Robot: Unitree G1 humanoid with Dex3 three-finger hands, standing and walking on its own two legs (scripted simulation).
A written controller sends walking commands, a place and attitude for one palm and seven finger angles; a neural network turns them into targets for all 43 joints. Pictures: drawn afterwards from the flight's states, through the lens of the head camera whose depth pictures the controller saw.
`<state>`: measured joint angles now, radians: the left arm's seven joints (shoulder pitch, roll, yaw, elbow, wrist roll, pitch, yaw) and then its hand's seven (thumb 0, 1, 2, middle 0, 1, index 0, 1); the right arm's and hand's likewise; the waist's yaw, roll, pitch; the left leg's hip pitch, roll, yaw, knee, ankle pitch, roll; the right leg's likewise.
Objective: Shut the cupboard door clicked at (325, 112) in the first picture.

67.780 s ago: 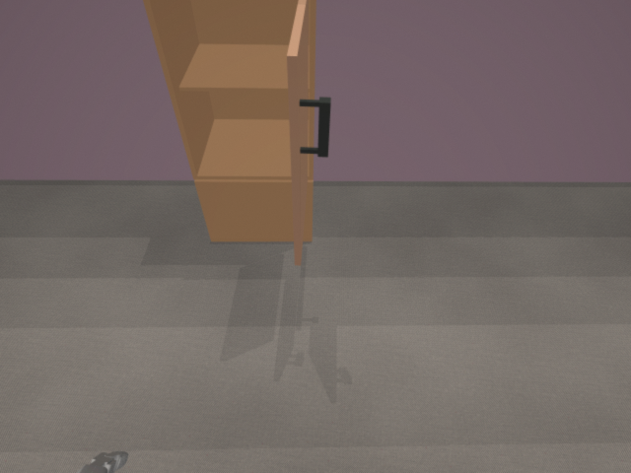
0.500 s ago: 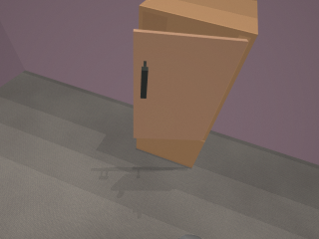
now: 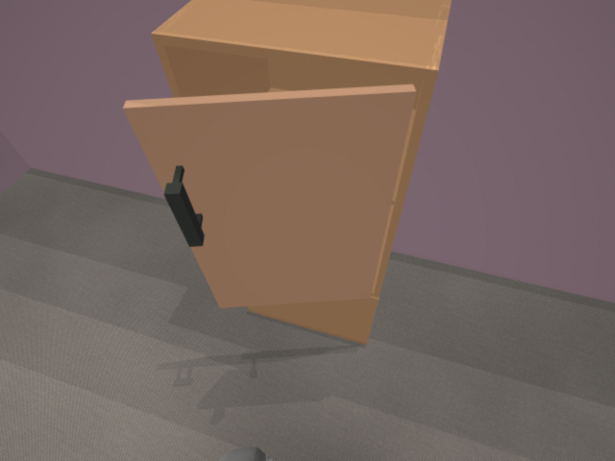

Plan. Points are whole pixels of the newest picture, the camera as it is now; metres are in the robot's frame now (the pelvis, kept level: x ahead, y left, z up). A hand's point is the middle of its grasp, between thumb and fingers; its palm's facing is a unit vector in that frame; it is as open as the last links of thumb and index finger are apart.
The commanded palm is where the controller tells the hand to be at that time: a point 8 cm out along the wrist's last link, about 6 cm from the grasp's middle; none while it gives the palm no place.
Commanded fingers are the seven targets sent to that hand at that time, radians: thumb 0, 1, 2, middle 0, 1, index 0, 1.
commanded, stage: come to a stop and stand still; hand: left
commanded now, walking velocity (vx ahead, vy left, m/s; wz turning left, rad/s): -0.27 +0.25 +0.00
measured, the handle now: (188, 207) +0.48 +0.21 +0.02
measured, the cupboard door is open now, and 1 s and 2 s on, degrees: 21 21 21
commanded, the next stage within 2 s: look again from close up in 0.96 s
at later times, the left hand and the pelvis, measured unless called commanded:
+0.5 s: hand out of the picture +0.01 +0.25 -0.18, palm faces +0.10 -0.97 -0.22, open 7.4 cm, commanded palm none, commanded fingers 0.00 0.90 0.90 -0.20 -0.30 -0.20 -0.30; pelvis +0.00 +0.06 -0.01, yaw +1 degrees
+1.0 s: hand out of the picture -0.01 +0.25 -0.18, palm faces +0.01 -0.99 -0.17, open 7.4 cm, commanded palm none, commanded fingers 0.00 0.90 0.90 -0.20 -0.30 -0.20 -0.30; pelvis -0.02 +0.08 +0.00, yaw -1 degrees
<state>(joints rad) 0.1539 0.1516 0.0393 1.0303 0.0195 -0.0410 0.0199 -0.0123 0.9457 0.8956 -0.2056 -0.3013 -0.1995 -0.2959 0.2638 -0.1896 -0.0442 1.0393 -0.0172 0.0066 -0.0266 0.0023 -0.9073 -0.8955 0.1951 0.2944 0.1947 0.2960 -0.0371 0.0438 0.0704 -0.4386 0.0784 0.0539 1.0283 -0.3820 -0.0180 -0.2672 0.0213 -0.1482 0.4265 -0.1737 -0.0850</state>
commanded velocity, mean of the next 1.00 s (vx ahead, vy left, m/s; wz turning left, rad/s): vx -0.06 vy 0.03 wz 0.00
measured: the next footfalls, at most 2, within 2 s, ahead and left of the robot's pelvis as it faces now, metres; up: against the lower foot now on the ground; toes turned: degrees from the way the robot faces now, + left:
left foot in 0.46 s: +0.02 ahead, +0.19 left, +0.00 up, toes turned +2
